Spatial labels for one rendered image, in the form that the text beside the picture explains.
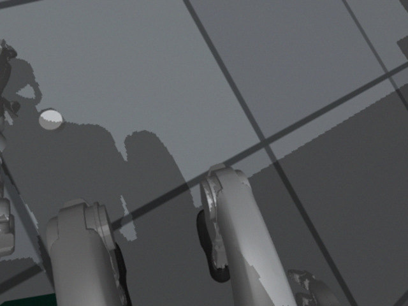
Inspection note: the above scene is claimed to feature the left robot arm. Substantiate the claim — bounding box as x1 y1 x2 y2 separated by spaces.
0 96 15 258

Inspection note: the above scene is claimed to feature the right robot hand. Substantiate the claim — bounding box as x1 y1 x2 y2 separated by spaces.
288 270 342 306

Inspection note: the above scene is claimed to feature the left robot foot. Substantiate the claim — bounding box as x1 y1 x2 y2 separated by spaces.
114 243 132 306

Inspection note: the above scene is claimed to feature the right robot foot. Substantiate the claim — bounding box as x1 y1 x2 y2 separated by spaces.
196 210 230 283

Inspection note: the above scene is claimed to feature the left robot hand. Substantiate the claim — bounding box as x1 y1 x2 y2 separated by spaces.
0 39 20 121

